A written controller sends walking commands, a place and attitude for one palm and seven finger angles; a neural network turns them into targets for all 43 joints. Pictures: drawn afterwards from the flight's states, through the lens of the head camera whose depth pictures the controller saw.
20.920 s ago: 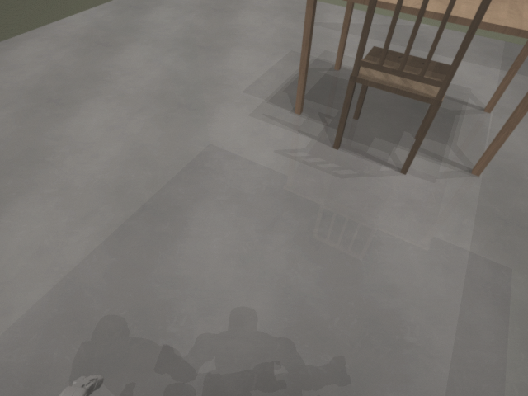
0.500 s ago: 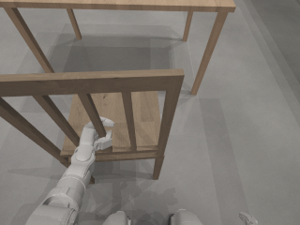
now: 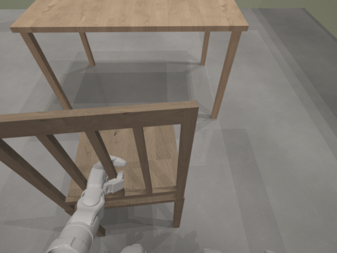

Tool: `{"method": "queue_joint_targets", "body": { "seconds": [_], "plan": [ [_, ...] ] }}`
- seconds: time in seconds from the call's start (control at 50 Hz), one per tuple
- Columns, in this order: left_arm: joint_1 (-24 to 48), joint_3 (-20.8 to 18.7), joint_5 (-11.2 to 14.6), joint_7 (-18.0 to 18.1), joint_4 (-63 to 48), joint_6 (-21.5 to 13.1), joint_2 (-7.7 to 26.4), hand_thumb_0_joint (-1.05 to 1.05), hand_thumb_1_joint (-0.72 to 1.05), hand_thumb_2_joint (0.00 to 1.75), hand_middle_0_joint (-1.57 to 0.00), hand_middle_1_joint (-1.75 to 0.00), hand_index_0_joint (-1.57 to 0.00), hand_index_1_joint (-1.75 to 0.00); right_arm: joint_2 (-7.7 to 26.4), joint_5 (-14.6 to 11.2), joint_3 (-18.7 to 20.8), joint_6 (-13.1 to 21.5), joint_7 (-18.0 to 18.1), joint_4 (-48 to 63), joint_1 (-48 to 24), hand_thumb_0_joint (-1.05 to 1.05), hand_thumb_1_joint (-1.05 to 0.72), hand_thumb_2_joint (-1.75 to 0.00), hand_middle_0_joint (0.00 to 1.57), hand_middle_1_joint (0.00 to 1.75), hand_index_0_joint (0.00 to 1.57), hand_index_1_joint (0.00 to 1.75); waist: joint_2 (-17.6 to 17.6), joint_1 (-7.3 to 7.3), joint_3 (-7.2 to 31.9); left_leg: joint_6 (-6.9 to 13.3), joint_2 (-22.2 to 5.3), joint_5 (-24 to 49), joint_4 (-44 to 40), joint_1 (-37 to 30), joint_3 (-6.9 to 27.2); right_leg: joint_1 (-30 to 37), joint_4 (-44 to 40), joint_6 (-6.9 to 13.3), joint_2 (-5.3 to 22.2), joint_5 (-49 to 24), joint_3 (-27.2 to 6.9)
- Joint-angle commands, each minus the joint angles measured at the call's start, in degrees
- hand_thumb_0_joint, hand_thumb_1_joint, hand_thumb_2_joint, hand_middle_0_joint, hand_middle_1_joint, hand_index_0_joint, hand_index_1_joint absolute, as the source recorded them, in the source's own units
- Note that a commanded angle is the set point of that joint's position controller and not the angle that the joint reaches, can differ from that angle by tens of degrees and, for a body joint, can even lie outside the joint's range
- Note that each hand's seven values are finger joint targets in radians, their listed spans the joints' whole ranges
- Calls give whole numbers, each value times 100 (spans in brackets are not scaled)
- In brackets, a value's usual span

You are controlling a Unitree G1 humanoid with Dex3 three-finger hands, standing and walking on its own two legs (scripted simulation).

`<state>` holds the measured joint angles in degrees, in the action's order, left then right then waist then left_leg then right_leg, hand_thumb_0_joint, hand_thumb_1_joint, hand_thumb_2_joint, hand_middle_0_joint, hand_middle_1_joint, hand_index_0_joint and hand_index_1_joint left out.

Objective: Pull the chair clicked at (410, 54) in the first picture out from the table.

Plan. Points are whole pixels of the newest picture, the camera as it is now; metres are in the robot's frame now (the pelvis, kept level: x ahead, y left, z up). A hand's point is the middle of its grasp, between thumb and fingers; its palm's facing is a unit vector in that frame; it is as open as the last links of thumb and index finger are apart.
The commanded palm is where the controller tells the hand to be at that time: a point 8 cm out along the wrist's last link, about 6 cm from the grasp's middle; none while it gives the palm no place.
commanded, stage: stop walking, hand still on the chair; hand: left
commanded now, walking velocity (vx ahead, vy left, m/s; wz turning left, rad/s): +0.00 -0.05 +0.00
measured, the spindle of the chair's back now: (110, 169) +0.33 +0.17 -0.03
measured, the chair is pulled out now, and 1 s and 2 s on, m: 0.60 0.61 0.61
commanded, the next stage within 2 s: open the thumb and straighten the fingers in 0.88 s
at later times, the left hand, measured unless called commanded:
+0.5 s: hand (118, 184) +0.30 +0.15 -0.06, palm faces +0.05 -0.98 -0.19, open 5.3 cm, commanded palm +0.28 +0.19 -0.04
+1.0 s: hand (118, 184) +0.30 +0.15 -0.06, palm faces +0.07 -0.98 -0.19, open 5.3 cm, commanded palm +0.27 +0.20 -0.04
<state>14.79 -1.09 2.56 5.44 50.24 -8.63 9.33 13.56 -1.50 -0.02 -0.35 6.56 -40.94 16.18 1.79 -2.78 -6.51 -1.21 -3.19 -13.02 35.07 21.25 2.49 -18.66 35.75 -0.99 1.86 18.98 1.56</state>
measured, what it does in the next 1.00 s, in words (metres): shifts its weight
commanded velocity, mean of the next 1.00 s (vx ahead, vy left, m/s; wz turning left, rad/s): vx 0.00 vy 0.00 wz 0.00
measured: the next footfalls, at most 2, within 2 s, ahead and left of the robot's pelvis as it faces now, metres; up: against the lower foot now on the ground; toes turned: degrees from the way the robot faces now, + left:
none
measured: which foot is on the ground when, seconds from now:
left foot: down 0.00-1.00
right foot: down 0.00-1.00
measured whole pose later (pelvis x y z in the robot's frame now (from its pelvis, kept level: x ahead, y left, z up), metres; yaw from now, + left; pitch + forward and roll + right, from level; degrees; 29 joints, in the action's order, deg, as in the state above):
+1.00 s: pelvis +0.06 -0.01 +0.01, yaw +0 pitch -2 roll +0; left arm -1.7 1.2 2.1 5.3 38.1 -8.1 8.3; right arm 12.3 -1.8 -0.4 -2.2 6.0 -40.2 12.2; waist 2.0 -0.4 -3.1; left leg -3.0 -3.3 -12.7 27.6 13.0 2.1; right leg -10.3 27.2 -1.4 1.6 14.8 1.0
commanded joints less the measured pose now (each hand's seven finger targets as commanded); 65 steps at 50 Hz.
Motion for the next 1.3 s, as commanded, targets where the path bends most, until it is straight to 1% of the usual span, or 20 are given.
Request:
{"method": "queue_joint_targets", "body": {
  "seconds": [0.0, 0.04, 0.12, 0.14, 0.16, 0.26, 0.34, 0.36, 0.54, 0.62, 0.94, 0.96, 0.98, 1.0, 1.04, 1.06, 1.18, 1.2, 1.24, 1.28],
  "plan": [
    [1506, -17, -101, -46, -1264, -431, 713, 0, 90, 90, -50, -145, -50, -145, 632, -5, 150, 370, -28, 698, -428, 0, -90, -90, 20, 30, 20, 30, 538, 227, 1276, 533, -432, -1993, -1460, -87, 702, 860, -801, 88, -2, 475, -183],
    [1384, -67, -153, -39, -1137, -438, 783, 0, 90, 90, -50, -145, -50, -145, 607, 25, 158, 414, -38, 628, -373, 0, -90, -90, 20, 30, 20, 30, -60, 207, 1228, 352, -186, -1325, -976, -465, 344, 516, -1383, 196, 258, 697, -593],
    [1167, -152, -196, 11, -1161, -415, 888, 0, 90, 90, -50, -145, -50, -145, 597, 51, 191, 431, -31, 533, -410, 0, -90, -90, 20, 30, 20, 30, -564, 147, 1104, 203, -52, -848, -446, -1044, 130, -278, -1714, 321, 593, 1254, -832],
    [1059, -163, -200, 17, -1183, -416, 861, 0, 90, 90, -50, -145, -50, -145, 575, 60, 189, 431, -31, 530, -463, 0, -90, -90, 20, 30, 20, 30, -582, 146, 1078, 215, -68, -646, -442, -1115, 148, -299, -1713, 335, 609, 1058, -852],
    [1017, -188, -207, 39, -1308, -411, 970, 0, 90, 90, -50, -145, -50, -145, 620, 52, 207, 435, -18, 491, -430, 0, -90, -90, 20, 30, 20, 30, -265, 119, 1030, 235, -102, -512, -573, -1076, 195, -172, -1655, 331, 588, 816, -763],
    [440, -111, -208, 18, -1498, -394, 805, 0, 90, 90, -50, -145, -50, -145, 586, 22, 193, 411, -17, 587, -598, 0, -90, -90, 20, 30, 20, 30, -103, 190, 1044, 316, -307, 191, -1117, -990, 379, 396, -1326, 184, 326, -278, -429],
    [74, -30, -212, 2, -1686, -354, 644, 0, 90, 90, -50, -145, -50, -145, 564, 32, 197, 388, -27, 690, -700, 0, -90, -90, 20, 30, 20, 30, -319, 243, 1390, 283, -345, 1003, -1014, -1333, 243, 664, -1238, 169, 329, -1119, -440],
    [22, 12, -209, 4, -1778, -334, 689, 0, 90, 90, -50, -145, -50, -145, 586, 12, 197, 376, -20, 674, -661, 0, -90, -90, 20, 30, 20, 30, -25, 208, 1331, 277, -347, 1145, -1080, -1294, 239, 710, -1225, 171, 341, -1198, -350],
    [-343, 29, -207, 43, -2054, -205, 633, 0, 90, 90, -50, -145, -50, -145, 555, 18, 191, 225, -29, 853, -799, 0, -90, -90, 20, 30, 20, 30, -214, 236, 1430, 230, -325, 1088, -1015, -1429, 131, 772, -1323, 192, 377, -1334, -397],
    [-448, 26, -203, 54, -2158, -173, 632, 0, 90, 90, -50, -145, -50, -145, 551, 16, 181, 185, -31, 896, -818, 0, -90, -90, 20, 30, 20, 30, -70, 235, 1425, 228, -342, 1265, -1014, -1454, 142, 801, -1289, 196, 374, -1485, -343],
    [-537, 14, -166, 88, -2027, -181, 653, 0, 90, 90, -50, -145, -50, -145, 538, -3, 165, 65, -25, 867, -847, 0, -90, -90, 20, 30, 20, 30, -256, 230, 1179, 239, -315, 758, -1022, -1297, 148, 664, -1444, 198, 418, -995, -379],
    [-659, -212, -153, 116, -2242, -200, 956, 0, 90, 90, -50, -145, -50, -145, 549, -27, 179, 64, -16, 865, -804, 0, -90, -90, 20, 30, 20, 30, -184, 227, 1119, 256, -325, 744, -1088, -1248, 184, 708, -1486, 182, 425, -959, -306],
    [-1364, 100, 173, -43, -2025, -77, 316, 0, 78, 84, -50, -145, -50, -145, 800, -226, 226, 180, -205, 937, -731, 0, -90, -90, 20, 30, 20, 30, -832, -70, 1066, 235, -13, -117, -908, -549, -137, 185, -1015, 82, 187, -461, 212],
    [-1199, -156, 212, -116, -2358, -157, 605, 0, 66, 78, -50, -145, -50, -145, 848, -225, 239, 238, -273, 1003, -868, 0, -90, -90, 20, 30, 20, 30, -893, 57, 1041, 243, 19, -439, -756, -206, -161, -9, -846, 79, 175, -282, 199],
    [-1113, -363, 179, -182, -2984, -281, 893, 0, 42, 67, -50, -145, -50, -145, 794, -181, 286, 379, -308, 1160, -916, 0, -90, -90, 20, 30, 20, 30, -169, 39, 1229, 251, 148, -829, -469, 36, -253, -311, -630, 86, 165, 87, 112],
    [-1168, -390, 140, -176, -3138, -253, 1018, 0, 30, 61, -50, -145, -50, -145, 799, -181, 291, 401, -327, 1178, -860, 0, -90, -90, 20, 30, 20, 30, -23, 6, 1262, 243, 142, -940, -388, 140, -212, -361, -514, 109, 153, 158, 126],
    [-1750, -194, 195, -141, -4090, 172, 673, 0, -43, 26, -47, -138, -47, -138, 791, -122, 324, 702, -257, 1458, -778, 0, -90, -90, 20, 30, 20, 30, 12, 34, 2009, 229, 159, -214, 231, 219, -214, -664, 74, 91, 74, -461, 222],
    [-1900, -547, 222, -128, -3685, 313, 937, 0, -55, 20, -45, -130, -45, -130, 865, -107, 338, 694, -225, 1388, -719, 0, -90, -90, 20, 30, 20, 30, -230, 33, 1901, 223, 168, -164, 360, 425, -214, -780, 160, 77, 63, -572, 217],
    [-1735, -253, 219, -204, -4099, 442, 665, 0, -55, 20, -40, -116, -40, -116, 868, -105, 342, 722, -196, 1474, -724, 0, -90, -90, 20, 30, 20, 30, -241, -29, 2070, 219, 174, 19, 506, 419, -225, -900, 334, 56, 61, -743, 247],
    [-1721, -218, 213, -208, -4492, 535, 699, 0, -55, 20, -35, -101, -35, -101, 864, -96, 354, 809, -149, 1515, -657, 0, -90, -90, 20, 30, 20, 30, -54, -30, 2301, 220, 157, 300, 614, 266, -199, -897, 440, 71, 66, -946, 271]
  ]
}}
